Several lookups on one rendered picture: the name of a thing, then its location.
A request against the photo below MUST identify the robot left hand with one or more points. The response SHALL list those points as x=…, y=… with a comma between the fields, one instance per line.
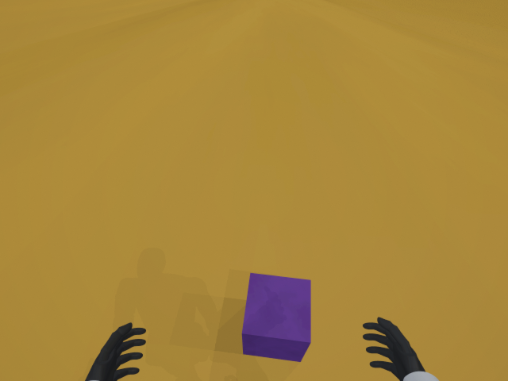
x=109, y=359

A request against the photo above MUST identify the robot right hand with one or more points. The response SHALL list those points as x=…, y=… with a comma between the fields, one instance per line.
x=404, y=358

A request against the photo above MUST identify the carton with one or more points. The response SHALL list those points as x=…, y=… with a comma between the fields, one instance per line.
x=277, y=317

